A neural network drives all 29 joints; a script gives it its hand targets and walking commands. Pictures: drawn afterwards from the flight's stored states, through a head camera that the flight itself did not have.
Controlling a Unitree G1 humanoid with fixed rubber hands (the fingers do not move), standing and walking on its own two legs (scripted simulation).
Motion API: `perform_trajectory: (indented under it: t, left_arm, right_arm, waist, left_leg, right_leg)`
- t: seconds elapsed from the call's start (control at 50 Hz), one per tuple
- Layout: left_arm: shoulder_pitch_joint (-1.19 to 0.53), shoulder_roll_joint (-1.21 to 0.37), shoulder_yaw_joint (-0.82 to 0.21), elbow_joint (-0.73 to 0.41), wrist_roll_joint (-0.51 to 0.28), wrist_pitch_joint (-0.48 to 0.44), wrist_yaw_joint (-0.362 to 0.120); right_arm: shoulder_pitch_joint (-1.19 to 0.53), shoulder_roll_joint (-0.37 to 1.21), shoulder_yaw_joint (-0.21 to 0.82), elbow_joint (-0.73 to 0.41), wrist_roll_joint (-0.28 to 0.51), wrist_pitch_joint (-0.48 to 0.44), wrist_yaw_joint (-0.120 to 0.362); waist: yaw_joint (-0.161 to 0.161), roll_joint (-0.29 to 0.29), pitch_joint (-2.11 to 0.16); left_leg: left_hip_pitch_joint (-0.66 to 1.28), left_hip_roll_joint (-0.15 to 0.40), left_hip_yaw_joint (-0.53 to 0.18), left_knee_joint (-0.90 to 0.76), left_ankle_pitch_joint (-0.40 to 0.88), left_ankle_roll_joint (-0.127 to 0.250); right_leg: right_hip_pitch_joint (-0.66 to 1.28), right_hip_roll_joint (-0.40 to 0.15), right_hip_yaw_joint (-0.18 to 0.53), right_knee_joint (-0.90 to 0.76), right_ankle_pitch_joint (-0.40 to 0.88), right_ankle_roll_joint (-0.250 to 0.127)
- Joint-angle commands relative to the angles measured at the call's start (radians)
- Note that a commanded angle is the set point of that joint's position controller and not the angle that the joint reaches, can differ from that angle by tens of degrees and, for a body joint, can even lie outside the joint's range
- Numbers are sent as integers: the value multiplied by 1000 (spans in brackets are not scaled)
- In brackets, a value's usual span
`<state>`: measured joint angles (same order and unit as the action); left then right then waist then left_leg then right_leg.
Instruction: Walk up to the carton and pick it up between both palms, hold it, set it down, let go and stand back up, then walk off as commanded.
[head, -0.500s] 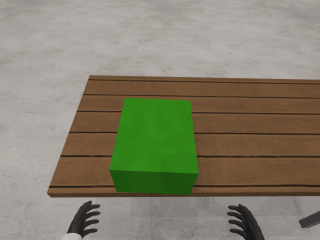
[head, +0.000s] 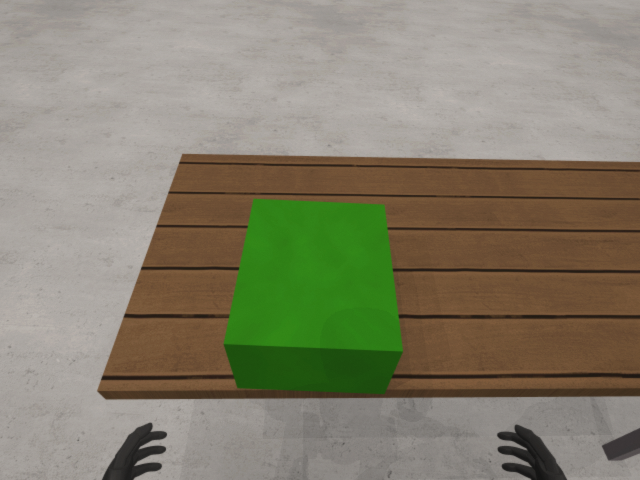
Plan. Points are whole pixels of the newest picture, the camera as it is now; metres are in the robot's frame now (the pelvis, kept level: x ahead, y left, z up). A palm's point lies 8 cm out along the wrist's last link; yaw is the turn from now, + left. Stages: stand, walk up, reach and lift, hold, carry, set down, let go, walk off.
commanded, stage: stand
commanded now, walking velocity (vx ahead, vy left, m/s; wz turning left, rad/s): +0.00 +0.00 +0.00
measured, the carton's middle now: (315, 290) +0.42 +0.02 -0.06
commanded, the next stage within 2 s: walk off in 0.34 s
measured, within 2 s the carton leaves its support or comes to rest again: neither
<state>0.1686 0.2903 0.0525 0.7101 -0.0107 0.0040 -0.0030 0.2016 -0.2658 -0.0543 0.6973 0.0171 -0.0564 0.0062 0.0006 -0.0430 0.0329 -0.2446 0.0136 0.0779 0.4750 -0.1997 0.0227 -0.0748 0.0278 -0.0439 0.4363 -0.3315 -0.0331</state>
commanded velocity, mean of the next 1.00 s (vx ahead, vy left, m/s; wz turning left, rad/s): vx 0.00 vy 0.00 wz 0.00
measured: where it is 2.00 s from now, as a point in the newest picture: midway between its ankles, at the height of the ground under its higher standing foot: outside the picture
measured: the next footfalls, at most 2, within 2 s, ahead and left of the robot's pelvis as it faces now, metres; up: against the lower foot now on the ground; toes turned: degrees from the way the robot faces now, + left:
right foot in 0.86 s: -0.02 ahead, -0.12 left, +0.00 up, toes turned +0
left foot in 1.48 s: -0.16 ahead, +0.12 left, +0.00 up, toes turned -6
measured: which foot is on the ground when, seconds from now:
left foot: down 0.00-0.86, up 0.88-1.00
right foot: down 0.00-0.62, up 0.64-0.84, down 0.86-1.00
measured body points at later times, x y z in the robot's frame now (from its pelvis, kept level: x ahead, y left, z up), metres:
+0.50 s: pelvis +0.00 +0.00 +0.00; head +0.01 +0.02 +0.45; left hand +0.11 +0.29 -0.13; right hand +0.14 -0.27 -0.09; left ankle +0.04 +0.10 -0.74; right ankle -0.06 -0.09 -0.74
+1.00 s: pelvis -0.09 -0.06 -0.02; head -0.05 -0.09 +0.42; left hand +0.01 +0.26 -0.11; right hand +0.04 -0.37 -0.15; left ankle -0.07 +0.11 -0.67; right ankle -0.06 -0.12 -0.74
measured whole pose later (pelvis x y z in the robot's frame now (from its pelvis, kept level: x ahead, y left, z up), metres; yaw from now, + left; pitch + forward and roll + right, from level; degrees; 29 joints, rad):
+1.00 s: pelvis -0.09 -0.06 -0.02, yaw +1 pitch -5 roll +2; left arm 0.20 0.35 0.09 0.78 -0.01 0.05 0.00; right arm 0.18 -0.41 -0.08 0.76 0.02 0.07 -0.03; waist 0.00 0.05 0.16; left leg -0.48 -0.10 -0.18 1.17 -0.44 0.03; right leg -0.29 0.04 -0.04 0.74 -0.38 -0.08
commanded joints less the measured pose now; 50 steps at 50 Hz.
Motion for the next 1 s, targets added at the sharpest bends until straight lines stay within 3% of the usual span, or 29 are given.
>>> perform_trajectory:
  t: [0.0,0.16,0.5,0.52,0.54,0.58,0.6,0.62,0.64,0.72,0.76,0.78,0.8,0.82,0.84,0.86,0.88,0.9,0.92,0.98]
  left_arm:
    - [-32,212,49,-47,67,-44,6]
    - [-35,236,45,35,60,-42,7]
    - [-51,238,31,142,56,-46,8]
    - [5,298,57,58,29,-12,16]
    - [19,286,61,48,25,-3,20]
    - [36,251,57,18,28,12,24]
    - [39,229,56,7,35,23,22]
    - [36,229,57,-9,39,31,19]
    - [53,234,58,-20,37,36,16]
    - [113,250,69,-32,34,41,10]
    - [150,262,77,-23,40,40,9]
    - [185,269,82,-7,42,35,10]
    - [216,292,92,6,46,27,13]
    - [182,374,110,-9,56,21,21]
    - [100,440,120,-34,61,17,26]
    - [43,460,129,-43,64,15,29]
    - [-21,442,129,-48,61,17,36]
    - [-85,403,117,-56,54,18,41]
    - [-113,371,111,-66,51,17,39]
    - [-50,351,119,-72,46,6,37]
  right_arm:
    - [-64,-210,-43,-25,-54,0,-14]
    - [-60,-233,-42,-9,-47,14,-22]
    - [-67,-243,-29,58,-42,18,-27]
    - [-50,-345,-65,26,-42,46,-28]
    - [-32,-341,-66,29,-37,50,-32]
    - [-7,-356,-74,13,-34,55,-36]
    - [-15,-361,-73,1,-36,57,-39]
    - [-15,-369,-70,-12,-38,55,-42]
    - [-32,-373,-68,-32,-40,55,-47]
    - [-82,-388,-75,-69,-56,63,-49]
    - [-101,-393,-79,-75,-56,71,-45]
    - [-141,-390,-78,-83,-53,78,-42]
    - [-177,-369,-73,-88,-51,87,-39]
    - [-136,-322,-61,-87,-49,98,-38]
    - [-44,-311,-63,-62,-50,115,-44]
    - [-32,-339,-69,-44,-44,125,-50]
    - [-23,-350,-71,-33,-38,128,-54]
    - [3,-362,-79,-18,-36,128,-52]
    - [34,-372,-83,-4,-34,127,-49]
    - [53,-371,-83,-7,-43,126,-47]
  waist:
    - [10,81,-54]
    - [9,97,-80]
    - [6,98,-69]
    - [1,118,10]
    - [-7,150,-18]
    - [-15,189,-62]
    - [-15,253,-67]
    - [-16,251,-57]
    - [-4,239,-45]
    - [12,227,-40]
    - [31,206,-47]
    - [62,178,-26]
    - [95,119,16]
    - [83,-118,69]
    - [31,-163,65]
    - [38,-96,83]
    - [28,-100,144]
    - [-7,-78,184]
    - [-28,-59,172]
    - [-5,-15,89]
  left_leg:
    - [84,97,-130,-23,162,28]
    - [123,107,-126,-10,246,29]
    - [144,115,-133,-34,250,29]
    - [80,114,-158,49,479,62]
    - [99,147,-177,42,562,106]
    - [124,250,-259,-6,667,208]
    - [113,321,-330,-52,673,263]
    - [40,365,-371,-92,588,293]
    - [-31,374,-373,-100,519,299]
    - [-111,322,-337,-59,307,249]
    - [-156,286,-314,-23,174,203]
    - [-216,249,-273,36,110,160]
    - [-276,172,-216,170,43,92]
    - [-344,-12,-126,394,-176,23]
    - [-317,-99,-182,614,-397,-1]
    - [-257,-124,-280,739,-416,-1]
    - [-258,-126,-333,792,-367,12]
    - [-273,-114,-362,807,-303,15]
    - [-300,-123,-366,809,-258,4]
    - [-360,-138,-340,838,-231,-30]
  right_leg:
    - [-106,-132,140,-136,169,11]
    - [-66,-137,134,-126,285,14]
    - [-64,-147,138,-152,283,11]
    - [-155,-146,132,34,504,0]
    - [-173,-109,111,138,468,6]
    - [-208,-17,61,332,235,36]
    - [-249,23,63,460,-117,44]
    - [-253,5,110,555,-256,29]
    - [-243,-13,136,600,-259,19]
    - [-229,-44,135,544,-187,26]
    - [-161,-51,123,400,-125,22]
    - [-102,-65,130,247,-55,15]
    - [-79,-112,192,56,-4,2]
    - [-150,-269,444,-118,64,-40]
    - [-255,-380,573,-151,152,-94]
    - [-390,-405,594,-194,51,-132]
    - [-463,-405,582,-214,-39,-116]
    - [-454,-362,505,-196,-54,-71]
    - [-375,-304,433,-166,-22,-33]
    - [-159,-276,421,-108,89,-10]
